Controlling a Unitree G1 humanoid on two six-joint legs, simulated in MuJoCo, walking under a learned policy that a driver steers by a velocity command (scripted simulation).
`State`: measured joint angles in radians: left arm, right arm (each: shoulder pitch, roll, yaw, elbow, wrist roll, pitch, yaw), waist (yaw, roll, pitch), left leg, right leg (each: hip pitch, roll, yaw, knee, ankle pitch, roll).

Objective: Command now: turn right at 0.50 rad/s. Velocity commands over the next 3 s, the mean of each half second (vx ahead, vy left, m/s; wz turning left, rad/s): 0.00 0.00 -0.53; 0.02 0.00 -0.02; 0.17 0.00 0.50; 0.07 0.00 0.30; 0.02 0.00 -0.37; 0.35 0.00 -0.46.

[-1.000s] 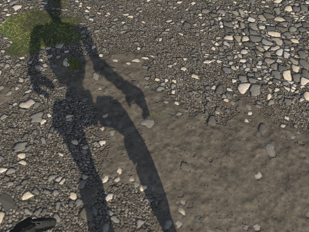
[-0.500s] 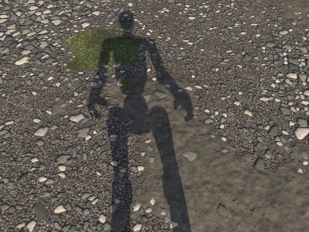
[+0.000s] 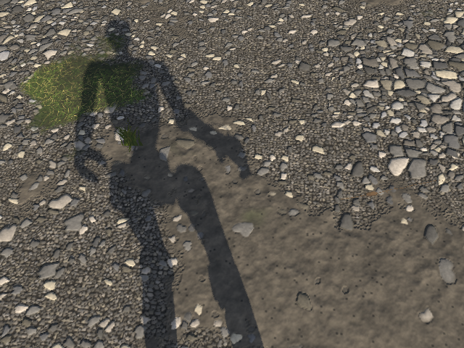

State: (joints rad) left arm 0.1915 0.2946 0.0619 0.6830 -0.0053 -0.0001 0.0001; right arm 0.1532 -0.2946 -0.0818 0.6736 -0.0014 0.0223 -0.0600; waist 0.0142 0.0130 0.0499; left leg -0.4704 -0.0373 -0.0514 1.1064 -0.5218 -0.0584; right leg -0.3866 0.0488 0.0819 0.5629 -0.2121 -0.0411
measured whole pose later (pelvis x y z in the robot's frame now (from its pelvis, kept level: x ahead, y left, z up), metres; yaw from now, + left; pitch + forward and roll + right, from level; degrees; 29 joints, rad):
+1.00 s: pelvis -0.01 +0.01 +0.00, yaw -15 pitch +0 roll -1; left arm 0.10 0.25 0.04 0.71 0.00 0.04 0.03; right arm 0.23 -0.30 -0.06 0.72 0.02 0.04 -0.01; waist -0.03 0.00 0.03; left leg -0.29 0.04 0.04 0.67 -0.37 -0.03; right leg -0.23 0.00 -0.08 0.54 -0.31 -0.02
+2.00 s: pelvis +0.13 +0.02 +0.01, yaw +10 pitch +1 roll +0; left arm 0.18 0.31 0.04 0.81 0.00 0.01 0.00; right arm 0.11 -0.23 -0.01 0.59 -0.02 0.01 0.00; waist 0.03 -0.04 0.05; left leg -0.29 -0.02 0.00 0.48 -0.21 0.03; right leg -0.32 -0.06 0.01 0.82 -0.55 0.09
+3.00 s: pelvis +0.27 -0.01 +0.01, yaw -19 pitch +2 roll +1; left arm 0.23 0.31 0.05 0.66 -0.01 -0.05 -0.01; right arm 0.37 -0.25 -0.06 0.82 0.00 -0.10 0.01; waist -0.05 -0.06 0.00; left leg -0.08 -0.03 -0.01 0.30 -0.25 0.03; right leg -0.60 -0.04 0.07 0.98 -0.24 0.00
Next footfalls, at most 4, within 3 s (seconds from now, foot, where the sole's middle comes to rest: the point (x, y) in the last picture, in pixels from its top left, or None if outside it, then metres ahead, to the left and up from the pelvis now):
0.22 left None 0.06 0.14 -0.77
0.62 right None -0.02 -0.11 -0.77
1.02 left None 0.04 0.11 -0.77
1.46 right None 0.12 -0.14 -0.77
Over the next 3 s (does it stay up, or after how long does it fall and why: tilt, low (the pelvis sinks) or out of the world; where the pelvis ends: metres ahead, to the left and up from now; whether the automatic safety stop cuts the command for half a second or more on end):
stays up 0.27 -0.01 0.01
